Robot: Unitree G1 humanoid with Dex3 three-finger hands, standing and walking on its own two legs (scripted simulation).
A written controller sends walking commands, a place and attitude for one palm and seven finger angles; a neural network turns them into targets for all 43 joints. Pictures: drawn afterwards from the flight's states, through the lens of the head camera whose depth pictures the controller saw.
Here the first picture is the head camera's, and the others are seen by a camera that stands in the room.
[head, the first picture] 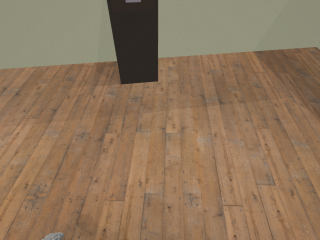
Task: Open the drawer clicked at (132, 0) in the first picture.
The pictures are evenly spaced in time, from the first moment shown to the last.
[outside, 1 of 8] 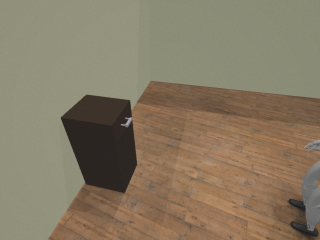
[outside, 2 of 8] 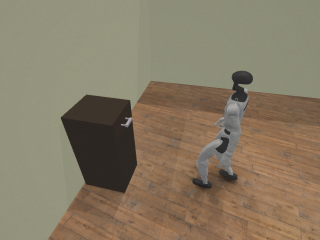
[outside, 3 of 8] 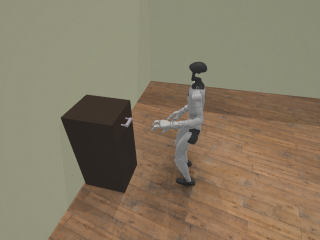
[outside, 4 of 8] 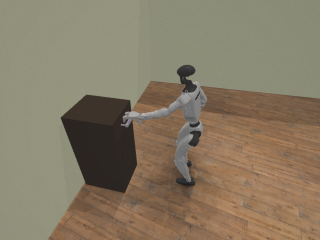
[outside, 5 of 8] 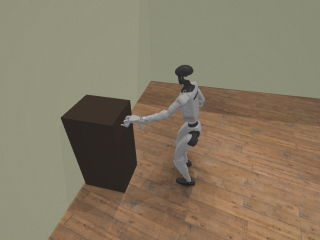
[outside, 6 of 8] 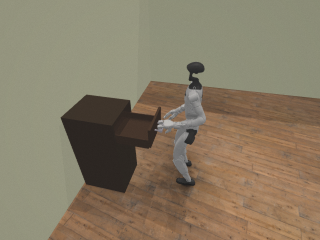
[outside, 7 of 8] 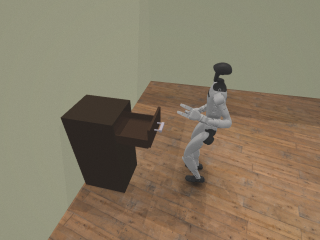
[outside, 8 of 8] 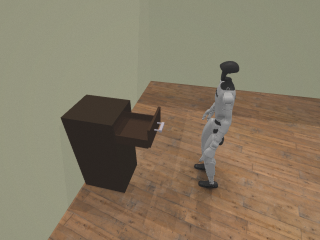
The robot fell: no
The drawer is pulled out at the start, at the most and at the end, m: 0.00 0.30 0.29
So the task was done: yes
